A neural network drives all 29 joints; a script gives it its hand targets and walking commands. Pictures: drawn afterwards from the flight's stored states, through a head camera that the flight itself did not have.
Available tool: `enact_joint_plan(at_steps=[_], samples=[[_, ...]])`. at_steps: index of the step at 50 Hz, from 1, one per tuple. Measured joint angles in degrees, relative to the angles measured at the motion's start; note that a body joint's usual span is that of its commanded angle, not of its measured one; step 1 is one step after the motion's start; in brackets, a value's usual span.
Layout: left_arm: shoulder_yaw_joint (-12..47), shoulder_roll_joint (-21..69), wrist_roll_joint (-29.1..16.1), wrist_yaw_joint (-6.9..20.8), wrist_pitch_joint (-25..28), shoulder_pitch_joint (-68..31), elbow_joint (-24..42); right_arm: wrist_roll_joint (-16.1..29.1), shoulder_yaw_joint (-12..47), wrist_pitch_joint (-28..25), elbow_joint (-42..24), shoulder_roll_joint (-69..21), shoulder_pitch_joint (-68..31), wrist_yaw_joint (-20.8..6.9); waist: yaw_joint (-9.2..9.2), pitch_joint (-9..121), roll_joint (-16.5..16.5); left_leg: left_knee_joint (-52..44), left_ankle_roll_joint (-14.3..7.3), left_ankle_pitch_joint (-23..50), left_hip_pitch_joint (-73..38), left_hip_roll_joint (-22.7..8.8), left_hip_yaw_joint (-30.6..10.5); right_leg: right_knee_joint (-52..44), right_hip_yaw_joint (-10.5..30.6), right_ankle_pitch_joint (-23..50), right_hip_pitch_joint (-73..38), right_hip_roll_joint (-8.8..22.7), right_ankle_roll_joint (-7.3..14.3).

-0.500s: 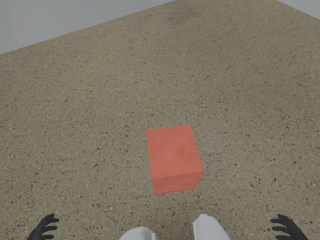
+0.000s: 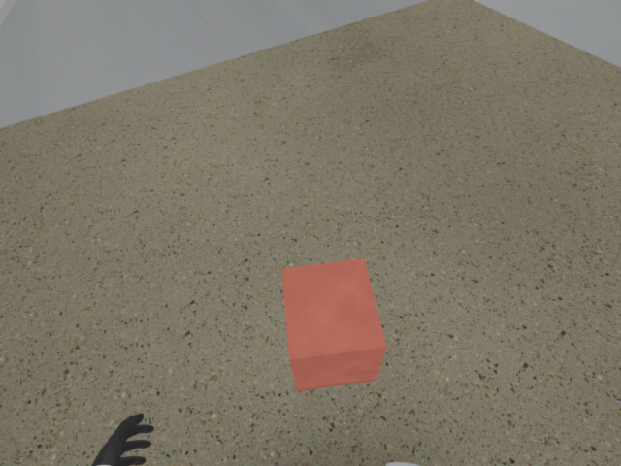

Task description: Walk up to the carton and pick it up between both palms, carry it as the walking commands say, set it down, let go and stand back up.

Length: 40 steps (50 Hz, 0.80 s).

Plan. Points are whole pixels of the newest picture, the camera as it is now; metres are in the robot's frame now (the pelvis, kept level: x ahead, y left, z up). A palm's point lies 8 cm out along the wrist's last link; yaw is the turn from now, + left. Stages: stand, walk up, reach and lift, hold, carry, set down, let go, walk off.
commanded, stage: walk up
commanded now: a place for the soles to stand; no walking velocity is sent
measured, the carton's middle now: (330, 326) +0.57 -0.02 -0.63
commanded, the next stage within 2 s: none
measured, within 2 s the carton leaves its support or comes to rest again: neither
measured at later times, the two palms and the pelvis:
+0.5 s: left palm out of the picture +0.12 +0.26 -0.10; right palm (573, 437) +0.17 -0.33 -0.12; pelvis +0.06 -0.05 +0.00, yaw +7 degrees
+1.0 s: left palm out of the picture +0.10 +0.27 -0.11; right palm (560, 416) +0.20 -0.33 -0.12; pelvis +0.07 -0.04 +0.00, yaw +11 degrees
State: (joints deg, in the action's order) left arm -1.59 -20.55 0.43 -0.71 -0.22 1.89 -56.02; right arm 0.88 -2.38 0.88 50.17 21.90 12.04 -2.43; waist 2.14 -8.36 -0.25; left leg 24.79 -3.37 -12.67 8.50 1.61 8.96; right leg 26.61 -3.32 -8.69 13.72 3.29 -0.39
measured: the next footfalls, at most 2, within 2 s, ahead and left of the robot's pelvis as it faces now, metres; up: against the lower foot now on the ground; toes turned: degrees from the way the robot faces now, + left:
none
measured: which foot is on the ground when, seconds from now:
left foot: down 0.00-1.00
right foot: down 0.00-1.00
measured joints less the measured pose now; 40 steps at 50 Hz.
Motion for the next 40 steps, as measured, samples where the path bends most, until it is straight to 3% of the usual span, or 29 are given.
enact_joint_plan(at_steps=[17, 40], samples=[[0.4, 1.6, -0.2, 1.1, 2.1, 3.4, -3.5, 0.0, -0.4, -0.7, 5.5, 0.2, -2.8, -0.2, -1.95, 4.2, -1.6, -2.4, 2.7, -0.3, -1.5, -1.2, -6.1, -2.2, -6.2, -3.3, -3.6, -1.1, 2.7], [-0.3, 2.1, -0.4, 0.6, 1.0, 3.1, -2.4, 0.0, 1.1, -0.2, 10.6, -0.8, -5.2, 2.5, -2.26, 3.7, -1.8, 0.6, 3.8, -3.7, -1.6, -1.3, -10.8, -0.7, -10.7, -7.7, -6.2, -0.9, 3.2]])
